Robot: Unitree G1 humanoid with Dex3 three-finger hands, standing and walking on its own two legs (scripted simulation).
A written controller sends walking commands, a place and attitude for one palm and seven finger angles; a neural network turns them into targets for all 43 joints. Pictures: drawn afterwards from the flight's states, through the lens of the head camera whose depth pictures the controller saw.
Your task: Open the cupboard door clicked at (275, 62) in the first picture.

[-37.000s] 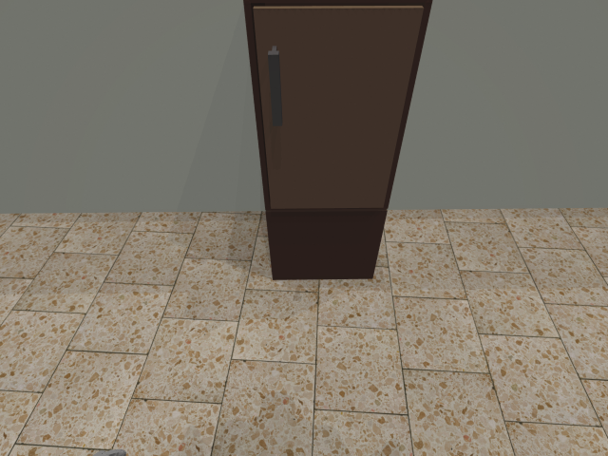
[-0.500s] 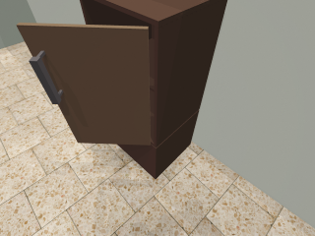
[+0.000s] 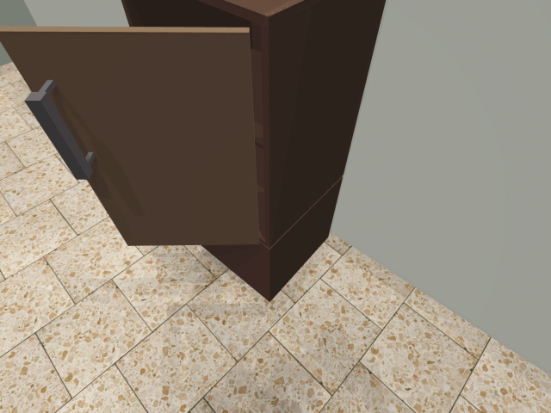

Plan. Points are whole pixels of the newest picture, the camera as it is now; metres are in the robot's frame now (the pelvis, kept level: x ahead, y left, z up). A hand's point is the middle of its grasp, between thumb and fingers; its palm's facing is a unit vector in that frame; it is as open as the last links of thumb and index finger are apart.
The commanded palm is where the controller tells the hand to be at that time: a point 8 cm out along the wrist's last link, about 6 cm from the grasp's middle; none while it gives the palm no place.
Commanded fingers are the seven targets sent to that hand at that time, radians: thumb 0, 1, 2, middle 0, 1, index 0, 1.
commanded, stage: look again from close up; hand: left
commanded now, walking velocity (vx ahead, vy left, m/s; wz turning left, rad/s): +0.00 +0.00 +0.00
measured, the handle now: (67, 132) +0.54 +0.41 +0.08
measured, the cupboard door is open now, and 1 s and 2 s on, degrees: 42 42 42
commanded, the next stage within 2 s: shuffle to correct the standing spot in 0.34 s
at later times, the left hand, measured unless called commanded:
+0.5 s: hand out of the picture -0.07 +0.20 -0.18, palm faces +0.04 -0.98 -0.18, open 7.4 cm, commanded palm none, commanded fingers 0.00 0.90 0.90 -0.20 -0.30 -0.20 -0.30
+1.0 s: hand out of the picture -0.01 +0.26 -0.17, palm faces +0.09 -0.97 -0.20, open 7.3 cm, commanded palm none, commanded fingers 0.00 0.90 0.90 -0.20 -0.30 -0.20 -0.30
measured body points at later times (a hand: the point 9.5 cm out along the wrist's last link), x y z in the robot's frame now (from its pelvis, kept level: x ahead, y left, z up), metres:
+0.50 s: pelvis -0.04 +0.03 +0.00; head -0.05 +0.03 +0.45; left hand -0.07 +0.25 -0.16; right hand -0.04 -0.19 -0.16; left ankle -0.01 +0.11 -0.74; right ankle -0.06 -0.11 -0.74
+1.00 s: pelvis -0.02 +0.08 +0.00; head -0.02 +0.08 +0.45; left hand -0.01 +0.31 -0.16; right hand +0.00 -0.14 -0.16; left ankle -0.01 +0.13 -0.74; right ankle -0.03 -0.03 -0.71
